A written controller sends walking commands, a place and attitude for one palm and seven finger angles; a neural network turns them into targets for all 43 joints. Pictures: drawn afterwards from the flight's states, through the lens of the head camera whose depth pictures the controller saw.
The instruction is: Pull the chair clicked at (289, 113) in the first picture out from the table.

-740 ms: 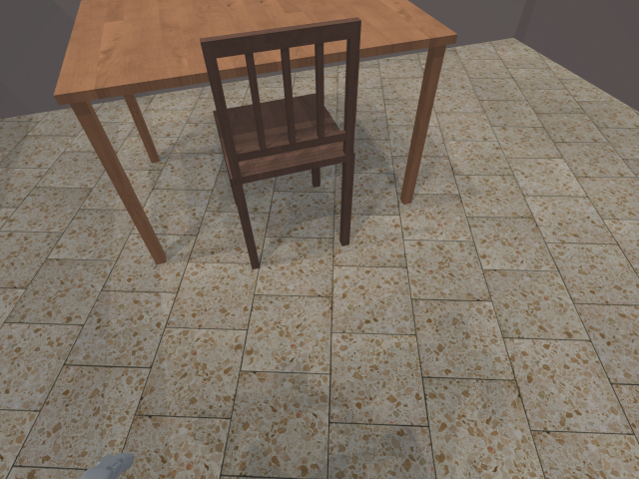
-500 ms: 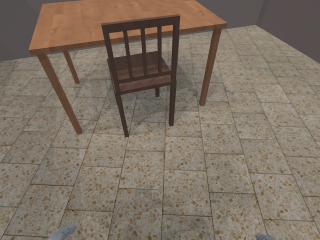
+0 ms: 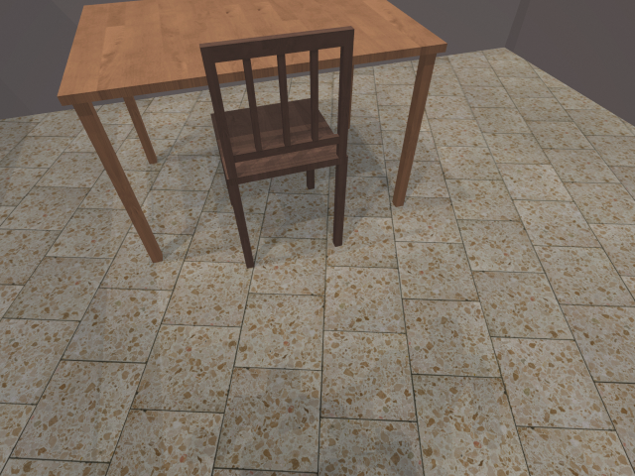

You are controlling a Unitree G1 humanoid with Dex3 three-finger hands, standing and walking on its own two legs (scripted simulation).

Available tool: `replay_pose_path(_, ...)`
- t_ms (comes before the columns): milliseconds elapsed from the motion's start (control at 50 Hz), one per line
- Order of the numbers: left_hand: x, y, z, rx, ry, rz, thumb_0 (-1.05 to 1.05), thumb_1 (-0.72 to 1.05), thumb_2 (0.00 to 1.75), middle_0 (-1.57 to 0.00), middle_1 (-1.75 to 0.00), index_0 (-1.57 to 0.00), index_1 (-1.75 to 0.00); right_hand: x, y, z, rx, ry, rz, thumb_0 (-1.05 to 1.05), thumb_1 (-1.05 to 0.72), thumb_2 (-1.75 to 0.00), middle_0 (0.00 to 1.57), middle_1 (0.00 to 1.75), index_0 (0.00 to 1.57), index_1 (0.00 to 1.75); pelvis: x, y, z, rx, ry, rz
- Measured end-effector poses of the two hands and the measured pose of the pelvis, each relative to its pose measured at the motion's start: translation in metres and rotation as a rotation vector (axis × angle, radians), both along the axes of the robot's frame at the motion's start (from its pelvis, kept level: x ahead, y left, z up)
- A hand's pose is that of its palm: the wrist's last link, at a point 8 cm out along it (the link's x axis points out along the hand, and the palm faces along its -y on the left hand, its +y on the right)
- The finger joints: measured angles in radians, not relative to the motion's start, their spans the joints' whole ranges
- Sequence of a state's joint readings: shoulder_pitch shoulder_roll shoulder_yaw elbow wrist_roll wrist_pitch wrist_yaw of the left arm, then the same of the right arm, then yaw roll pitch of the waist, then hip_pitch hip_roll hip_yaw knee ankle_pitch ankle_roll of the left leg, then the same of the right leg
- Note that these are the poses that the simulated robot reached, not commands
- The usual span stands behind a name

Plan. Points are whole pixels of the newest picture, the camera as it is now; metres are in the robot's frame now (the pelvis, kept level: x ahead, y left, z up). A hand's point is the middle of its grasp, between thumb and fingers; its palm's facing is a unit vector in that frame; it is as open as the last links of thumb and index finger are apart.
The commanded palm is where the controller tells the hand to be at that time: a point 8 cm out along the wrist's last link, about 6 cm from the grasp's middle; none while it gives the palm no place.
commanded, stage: stand and wait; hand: left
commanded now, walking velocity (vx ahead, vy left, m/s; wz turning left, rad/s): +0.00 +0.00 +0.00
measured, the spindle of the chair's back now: (284, 102) +1.09 +0.16 -0.08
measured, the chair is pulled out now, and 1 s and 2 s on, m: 0.00 0.00 0.00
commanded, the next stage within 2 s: look at it before walking up in 0.08 s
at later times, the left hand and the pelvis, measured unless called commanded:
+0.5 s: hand out of the picture +0.06 +0.25 -0.15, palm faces -0.04 -0.94 -0.33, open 7.4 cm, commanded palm none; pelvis -0.01 +0.01 +0.00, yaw +0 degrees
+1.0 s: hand out of the picture +0.06 +0.25 -0.16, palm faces -0.06 -0.94 -0.32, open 7.4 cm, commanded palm none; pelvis -0.01 +0.01 +0.00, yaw -4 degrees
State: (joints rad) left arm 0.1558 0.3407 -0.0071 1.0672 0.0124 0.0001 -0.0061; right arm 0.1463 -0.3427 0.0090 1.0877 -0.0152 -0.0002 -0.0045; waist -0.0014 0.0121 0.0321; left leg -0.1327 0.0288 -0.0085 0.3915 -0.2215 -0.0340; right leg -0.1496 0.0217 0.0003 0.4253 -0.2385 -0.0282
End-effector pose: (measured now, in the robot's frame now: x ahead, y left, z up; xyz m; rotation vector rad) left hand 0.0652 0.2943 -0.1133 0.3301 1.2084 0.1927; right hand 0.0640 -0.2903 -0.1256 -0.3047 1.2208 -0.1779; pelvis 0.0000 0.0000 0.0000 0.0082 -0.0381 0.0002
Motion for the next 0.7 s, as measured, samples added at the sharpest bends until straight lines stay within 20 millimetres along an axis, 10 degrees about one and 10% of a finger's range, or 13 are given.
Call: replay_pose_path(700,-0.010,0.005,-0.004,-0.020,0.018,0.000,0.01,0.90,0.90,-0.20,-0.30,-0.20,-0.30,-0.011,0.014,0.003,0.006,0.016,-0.006,0.01,-0.90,-0.90,0.20,0.30,0.20,0.30,-0.007,0.010,0.002,-0.003,0.005,-0.002)
